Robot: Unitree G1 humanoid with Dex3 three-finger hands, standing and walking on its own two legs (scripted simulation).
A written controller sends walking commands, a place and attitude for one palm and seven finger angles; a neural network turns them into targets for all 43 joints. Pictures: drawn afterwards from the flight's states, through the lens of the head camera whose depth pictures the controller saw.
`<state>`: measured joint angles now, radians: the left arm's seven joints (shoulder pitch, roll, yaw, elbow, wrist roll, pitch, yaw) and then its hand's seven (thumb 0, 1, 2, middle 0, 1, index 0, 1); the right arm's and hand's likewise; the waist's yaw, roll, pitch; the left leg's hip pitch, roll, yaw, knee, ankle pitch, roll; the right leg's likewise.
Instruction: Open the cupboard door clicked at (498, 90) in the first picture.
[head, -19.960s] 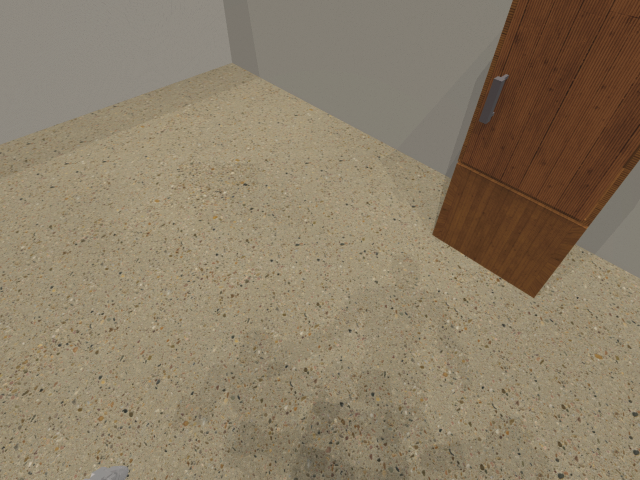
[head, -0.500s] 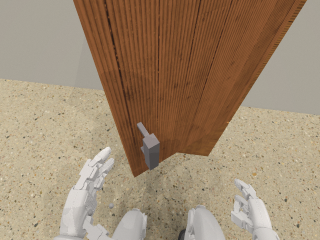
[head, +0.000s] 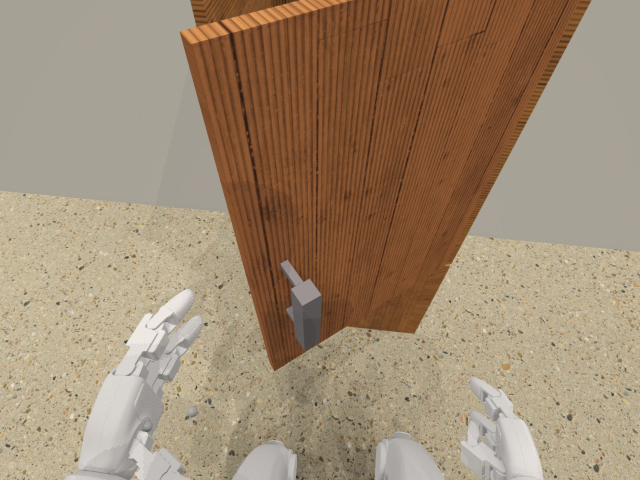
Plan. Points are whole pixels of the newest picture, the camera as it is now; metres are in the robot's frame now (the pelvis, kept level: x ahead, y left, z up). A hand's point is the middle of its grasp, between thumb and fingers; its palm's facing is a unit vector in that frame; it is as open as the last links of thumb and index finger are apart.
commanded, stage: draw the hand back to the body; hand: left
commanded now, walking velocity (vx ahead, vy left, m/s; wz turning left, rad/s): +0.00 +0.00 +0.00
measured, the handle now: (298, 305) +0.33 +0.06 +0.02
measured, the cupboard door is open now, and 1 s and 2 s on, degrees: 39 39 39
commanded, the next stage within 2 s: step back with the hand held close in 1.30 s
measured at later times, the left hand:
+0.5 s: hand (84, 353) +0.21 +0.22 +0.16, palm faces +0.23 -0.90 -0.37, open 14.1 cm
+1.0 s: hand out of the picture +0.23 +0.26 +0.28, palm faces +0.48 -0.78 -0.40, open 8.3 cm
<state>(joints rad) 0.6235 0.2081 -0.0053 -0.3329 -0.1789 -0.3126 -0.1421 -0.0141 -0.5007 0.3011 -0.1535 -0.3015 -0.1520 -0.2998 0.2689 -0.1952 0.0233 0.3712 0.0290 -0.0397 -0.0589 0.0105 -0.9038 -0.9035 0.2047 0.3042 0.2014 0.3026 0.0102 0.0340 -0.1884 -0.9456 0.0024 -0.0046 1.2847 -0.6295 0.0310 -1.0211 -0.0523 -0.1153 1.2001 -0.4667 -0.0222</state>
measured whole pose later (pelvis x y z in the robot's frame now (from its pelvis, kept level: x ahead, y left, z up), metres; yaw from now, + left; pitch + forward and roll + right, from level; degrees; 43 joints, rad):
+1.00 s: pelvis +0.04 +0.00 +0.11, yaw -1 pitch -3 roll -1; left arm 0.47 0.36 0.36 -0.43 -0.06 -0.07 0.13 0.01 0.72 0.83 -0.21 -0.30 -0.20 -0.30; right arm 0.23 -0.23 0.03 0.61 0.01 -0.16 -0.09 0.01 -0.90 -0.90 0.20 0.30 0.20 0.30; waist 0.07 0.07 -0.02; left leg -0.10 0.00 0.03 0.50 -0.35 0.02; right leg -0.20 -0.01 -0.08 0.48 -0.23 -0.01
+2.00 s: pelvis -0.03 +0.01 +0.10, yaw -3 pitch -2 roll +0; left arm 0.53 0.39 0.42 -0.47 0.00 -0.19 0.16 0.01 0.89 0.90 -0.22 -0.30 -0.21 -0.30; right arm 0.23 -0.23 -0.01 0.56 0.00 -0.05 -0.09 0.01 -0.90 -0.90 0.20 0.30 0.20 0.30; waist 0.00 -0.02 0.03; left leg -0.28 -0.02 0.08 0.58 -0.28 0.05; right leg -0.37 -0.03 -0.03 0.53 -0.12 0.01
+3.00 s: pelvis -0.12 -0.01 +0.11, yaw -4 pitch +4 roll -1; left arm 0.55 0.43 0.41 -0.55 -0.01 -0.25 0.11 0.01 0.89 0.90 -0.21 -0.30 -0.21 -0.30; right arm 0.11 -0.15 0.01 0.62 -0.01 -0.07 -0.05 0.01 -0.90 -0.90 0.21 0.30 0.20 0.30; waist -0.01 -0.03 0.01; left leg -0.50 0.01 0.01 0.74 -0.33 0.00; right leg -0.24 0.09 0.05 0.45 -0.28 -0.05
